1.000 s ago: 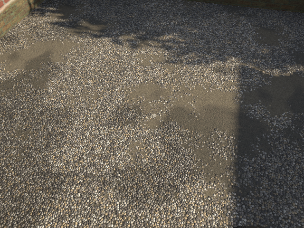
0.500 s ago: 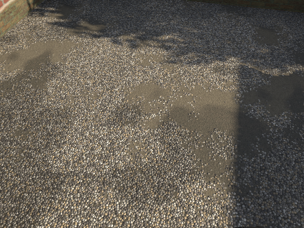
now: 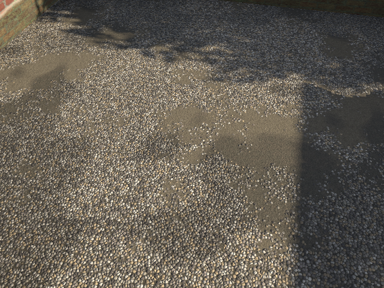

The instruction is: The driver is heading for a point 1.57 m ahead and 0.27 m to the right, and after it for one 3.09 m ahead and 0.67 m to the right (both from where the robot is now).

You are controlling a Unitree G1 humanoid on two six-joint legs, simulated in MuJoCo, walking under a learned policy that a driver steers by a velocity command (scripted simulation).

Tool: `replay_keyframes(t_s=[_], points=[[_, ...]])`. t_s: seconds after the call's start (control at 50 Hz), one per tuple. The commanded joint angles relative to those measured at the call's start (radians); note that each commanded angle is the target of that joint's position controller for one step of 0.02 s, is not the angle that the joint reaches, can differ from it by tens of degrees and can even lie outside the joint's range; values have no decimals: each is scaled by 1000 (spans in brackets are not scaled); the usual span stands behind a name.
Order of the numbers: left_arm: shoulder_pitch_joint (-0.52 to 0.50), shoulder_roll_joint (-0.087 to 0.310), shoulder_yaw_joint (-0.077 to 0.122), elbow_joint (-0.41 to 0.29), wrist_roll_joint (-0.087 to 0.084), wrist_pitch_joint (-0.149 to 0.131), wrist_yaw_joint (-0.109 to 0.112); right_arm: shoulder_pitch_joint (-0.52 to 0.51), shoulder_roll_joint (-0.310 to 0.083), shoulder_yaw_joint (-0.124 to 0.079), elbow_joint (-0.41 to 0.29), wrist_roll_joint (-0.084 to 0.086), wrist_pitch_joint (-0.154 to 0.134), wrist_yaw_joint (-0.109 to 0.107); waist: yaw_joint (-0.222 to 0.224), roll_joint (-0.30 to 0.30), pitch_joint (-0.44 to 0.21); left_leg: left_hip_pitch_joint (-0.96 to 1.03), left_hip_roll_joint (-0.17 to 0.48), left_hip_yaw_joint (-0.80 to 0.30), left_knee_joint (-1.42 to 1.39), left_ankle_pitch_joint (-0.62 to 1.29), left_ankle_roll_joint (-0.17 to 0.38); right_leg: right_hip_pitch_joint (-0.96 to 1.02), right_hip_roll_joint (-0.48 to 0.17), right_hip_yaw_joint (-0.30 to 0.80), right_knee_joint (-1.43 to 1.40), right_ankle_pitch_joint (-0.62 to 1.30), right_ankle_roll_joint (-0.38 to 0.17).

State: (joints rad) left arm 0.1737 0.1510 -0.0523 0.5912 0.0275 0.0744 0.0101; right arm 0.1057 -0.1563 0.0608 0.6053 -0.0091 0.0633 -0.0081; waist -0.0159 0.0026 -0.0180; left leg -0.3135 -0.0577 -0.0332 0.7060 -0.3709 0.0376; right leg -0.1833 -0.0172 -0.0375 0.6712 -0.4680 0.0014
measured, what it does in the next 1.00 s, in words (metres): stands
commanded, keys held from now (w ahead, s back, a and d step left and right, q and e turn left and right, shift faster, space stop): w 0.24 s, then no key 0.76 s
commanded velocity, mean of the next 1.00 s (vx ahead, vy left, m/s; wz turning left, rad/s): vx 0.23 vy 0.00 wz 0.00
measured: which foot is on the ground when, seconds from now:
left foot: down 0.00-1.00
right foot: down 0.00-1.00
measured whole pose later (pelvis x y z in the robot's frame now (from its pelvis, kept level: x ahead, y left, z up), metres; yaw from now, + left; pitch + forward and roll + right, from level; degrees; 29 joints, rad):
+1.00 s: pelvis +0.00 -0.01 +0.03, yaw -1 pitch +0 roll +0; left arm 0.29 0.21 -0.06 0.68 0.04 0.09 0.01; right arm 0.20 -0.20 0.06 0.71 -0.02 0.06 0.01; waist 0.01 0.00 -0.01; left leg -0.18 -0.03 -0.04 0.37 -0.19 0.02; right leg -0.05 0.01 -0.03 0.31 -0.27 -0.02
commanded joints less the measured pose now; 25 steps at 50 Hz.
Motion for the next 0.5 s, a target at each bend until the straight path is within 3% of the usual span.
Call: replay_keyframes(t_s=[0.02,0.06,0.08,0.1,0.12,0.14,0.22,0.24,0.26,0.28,0.3,0.32,0.36,0.38,0.4,0.42,0.5], points=[[-45,75,23,-79,2,-18,2,-55,-61,-17,-85,-3,-21,-3,-2,-14,-108,18,56,-55,-114,273,34,41,-21,31,-75,265,-23],[-54,60,15,-83,2,-21,2,-92,-66,-19,-94,2,-18,-7,5,6,-48,-4,57,-62,-125,250,35,10,-17,30,-87,238,-23],[-101,72,16,-105,-3,-11,1,-131,-61,-18,-112,-9,-23,8,-16,-1,6,-20,63,-27,-84,432,35,-26,-41,60,-81,434,-25],[-95,89,25,-101,0,-8,1,-97,-60,-19,-101,-18,-25,12,-24,-15,-42,-5,63,-22,-83,466,34,2,-42,59,-64,469,-25],[-37,75,25,-78,2,-18,4,-43,-65,-19,-76,-2,-25,-3,2,-12,-140,34,59,-51,-107,301,34,59,-18,23,-65,278,-19],[-47,57,17,-84,2,-20,3,-82,-67,-19,-85,4,-22,-7,10,7,-83,15,58,-57,-118,275,35,27,-13,23,-78,245,-18],[-60,58,14,-85,2,-19,1,-96,-64,-17,-96,3,-14,-7,4,7,-28,-20,60,-63,-128,240,34,1,-15,30,-85,232,-24],[-99,71,15,-106,-3,-9,-1,-127,-61,-18,-112,-9,-20,9,-16,1,11,-29,63,-24,-85,420,34,-29,-41,62,-80,432,-25],[-30,77,22,-73,2,-19,2,-39,-60,-17,-79,-4,-22,-4,-3,-13,-115,25,59,-58,-119,259,36,44,-23,36,-81,258,-25],[-29,62,15,-74,2,-20,1,-59,-66,-17,-77,1,-20,-6,7,6,-60,7,62,-68,-136,229,38,19,-18,37,-97,221,-25],[-83,68,12,-98,0,-10,0,-105,-61,-17,-98,-10,-23,8,-16,6,14,-12,69,-42,-108,400,39,-32,-44,68,-102,400,-26],[-75,73,15,-89,5,-8,-1,-70,-51,-15,-84,-18,-26,12,-26,-3,-38,23,77,-51,-123,425,41,-10,-49,68,-100,420,-26],[-65,53,8,-83,9,-6,-2,-63,-44,-10,-66,-13,-26,14,-18,5,-57,45,91,-70,-165,438,39,8,-46,63,-134,385,-12],[13,50,9,-37,7,-14,-1,-17,-41,-4,-35,6,-24,-2,10,3,-125,67,99,-111,-225,252,35,83,-32,51,-193,174,-7],[-77,46,2,-76,6,-7,-3,-101,-44,-7,-64,-4,-23,9,-10,7,33,32,100,-94,-222,411,34,-12,-46,73,-197,342,-10],[-68,47,3,-63,9,-6,-4,-74,-37,-4,-51,-12,-24,12,-17,1,-22,68,113,-102,-251,426,32,24,-57,79,-223,363,-9],[-19,78,15,-29,4,-8,-7,-25,-65,-18,-2,-6,-32,14,-7,-2,-48,133,125,-113,-317,448,36,91,-67,93,-296,400,-10]])
Velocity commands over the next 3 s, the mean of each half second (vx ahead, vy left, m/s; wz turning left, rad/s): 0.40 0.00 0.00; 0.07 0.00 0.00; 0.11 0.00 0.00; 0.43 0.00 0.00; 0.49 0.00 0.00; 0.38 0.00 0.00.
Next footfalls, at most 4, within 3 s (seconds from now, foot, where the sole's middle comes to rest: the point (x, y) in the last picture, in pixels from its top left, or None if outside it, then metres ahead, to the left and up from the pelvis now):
none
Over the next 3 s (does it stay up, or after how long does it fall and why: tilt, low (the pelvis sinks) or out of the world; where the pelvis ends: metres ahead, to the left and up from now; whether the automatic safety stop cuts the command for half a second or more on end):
stays up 0.00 0.00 0.02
